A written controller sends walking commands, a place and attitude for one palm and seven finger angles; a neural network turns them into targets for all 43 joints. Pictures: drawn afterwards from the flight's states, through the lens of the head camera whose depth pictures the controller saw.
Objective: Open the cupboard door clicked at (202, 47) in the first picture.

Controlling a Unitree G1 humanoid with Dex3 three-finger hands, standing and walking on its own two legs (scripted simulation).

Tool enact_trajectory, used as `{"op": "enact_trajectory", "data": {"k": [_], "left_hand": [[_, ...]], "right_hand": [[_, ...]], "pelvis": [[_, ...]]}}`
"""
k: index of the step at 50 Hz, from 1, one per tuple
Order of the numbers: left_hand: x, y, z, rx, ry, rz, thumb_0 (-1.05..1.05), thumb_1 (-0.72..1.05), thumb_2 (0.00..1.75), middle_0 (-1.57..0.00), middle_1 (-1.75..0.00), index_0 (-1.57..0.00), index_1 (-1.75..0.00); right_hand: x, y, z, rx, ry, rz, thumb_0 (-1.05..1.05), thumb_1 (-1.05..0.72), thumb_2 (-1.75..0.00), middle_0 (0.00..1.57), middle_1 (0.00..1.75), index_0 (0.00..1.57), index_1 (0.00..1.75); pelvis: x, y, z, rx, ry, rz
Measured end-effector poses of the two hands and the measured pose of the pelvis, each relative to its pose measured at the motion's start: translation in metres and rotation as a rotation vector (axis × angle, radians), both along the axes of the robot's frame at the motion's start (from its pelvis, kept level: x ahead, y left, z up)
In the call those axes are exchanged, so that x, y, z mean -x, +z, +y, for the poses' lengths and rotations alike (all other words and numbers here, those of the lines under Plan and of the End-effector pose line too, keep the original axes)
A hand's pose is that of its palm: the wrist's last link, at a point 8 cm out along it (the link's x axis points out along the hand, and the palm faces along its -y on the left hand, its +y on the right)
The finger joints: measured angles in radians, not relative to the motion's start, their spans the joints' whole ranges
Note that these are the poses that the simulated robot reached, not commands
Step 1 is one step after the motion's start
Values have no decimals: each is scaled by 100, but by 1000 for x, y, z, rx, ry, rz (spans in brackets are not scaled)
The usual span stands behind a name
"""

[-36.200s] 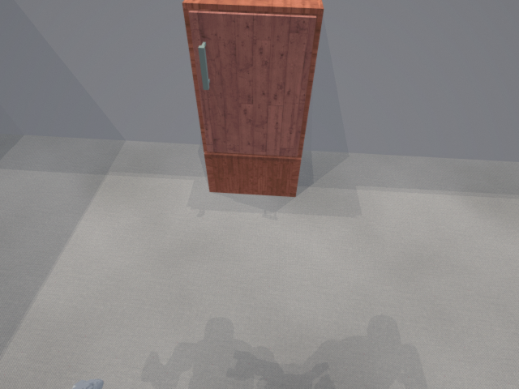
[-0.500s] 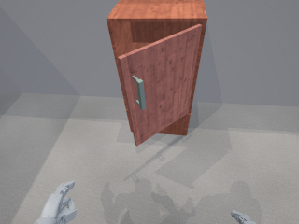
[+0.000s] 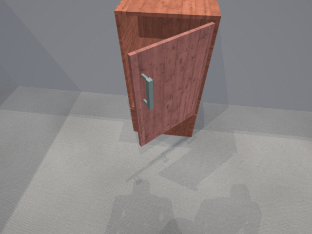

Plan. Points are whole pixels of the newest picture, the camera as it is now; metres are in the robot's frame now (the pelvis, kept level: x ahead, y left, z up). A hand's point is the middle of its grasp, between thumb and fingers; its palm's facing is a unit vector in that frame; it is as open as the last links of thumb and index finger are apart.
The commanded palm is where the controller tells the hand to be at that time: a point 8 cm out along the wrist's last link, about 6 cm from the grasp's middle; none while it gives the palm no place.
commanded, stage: let the arm hang, fingers relaxed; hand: left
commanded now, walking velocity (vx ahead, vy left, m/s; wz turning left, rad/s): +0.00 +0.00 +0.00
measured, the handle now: (147, 92) +0.64 +0.08 -0.05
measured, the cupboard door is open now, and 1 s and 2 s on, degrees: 44 44 44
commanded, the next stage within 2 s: look to check the result in 0.42 s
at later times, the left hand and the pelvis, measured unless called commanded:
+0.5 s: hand out of the picture +0.00 +0.16 -0.18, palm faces +0.03 -0.99 -0.17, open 7.3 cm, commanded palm none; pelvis +0.01 +0.00 +0.00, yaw -1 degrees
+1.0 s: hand out of the picture +0.03 +0.18 -0.17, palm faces +0.01 -0.98 -0.21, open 7.4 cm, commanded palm none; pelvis +0.02 +0.00 +0.00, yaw +0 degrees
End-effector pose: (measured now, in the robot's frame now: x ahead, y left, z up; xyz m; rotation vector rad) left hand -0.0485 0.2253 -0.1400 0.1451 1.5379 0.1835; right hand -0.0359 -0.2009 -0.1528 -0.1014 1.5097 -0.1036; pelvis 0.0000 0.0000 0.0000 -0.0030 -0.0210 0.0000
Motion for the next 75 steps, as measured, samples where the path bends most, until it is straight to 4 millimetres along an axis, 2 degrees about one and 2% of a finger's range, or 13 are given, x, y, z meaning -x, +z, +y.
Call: {"op": "enact_trajectory", "data": {"k": [6, 11, 30, 44, 62, 69, 75], "left_hand": [[-21, -4, -10, 23, -9, -69, 1, 91, 89, -20, -30, -20, -30], [-38, -6, -16, 37, -23, -114, 1, 92, 89, -20, -30, -20, -30], [-40, -7, -12, 36, -20, -93, 1, 91, 89, -20, -30, -20, -30], [-58, -3, -4, 12, -34, -121, 0, 91, 89, -20, -30, -20, -30], [-89, 1, 5, -22, -60, -163, 0, 91, 89, -20, -30, -20, -30], [-99, -6, 2, -8, -101, -135, 0, 91, 89, -20, -30, -20, -30], [-124, -7, -5, -21, -169, -159, 1, 91, 89, -20, -30, -20, -30]], "right_hand": [[-8, -3, 11, -19, -12, -42, 1, -91, -89, 20, 30, 20, 30], [-12, -2, 10, -11, -20, -59, 1, -92, -89, 20, 30, 20, 30], [-13, 3, -4, 30, -24, -39, 1, -91, -89, 20, 30, 20, 30], [-39, 4, -15, 42, -5, -85, 1, -91, -89, 20, 30, 20, 30], [-68, 8, -43, 91, 13, -123, 1, -91, -89, 20, 30, 20, 30], [-64, 4, -47, 110, -71, -152, 1, -91, -89, 20, 30, 20, 30], [-47, -7, -60, 113, -134, -165, 1, -91, -89, 20, 30, 20, 30]], "pelvis": [[0, 0, 3, -4, -5, -2], [-2, -1, 3, -6, -8, -3], [-9, 0, 2, -5, -9, -1], [-15, 1, 0, -6, -10, -3], [-23, 2, -7, -6, -22, 6], [-21, -5, -10, -10, -94, 15], [-15, -14, -19, -38, -162, 18]]}}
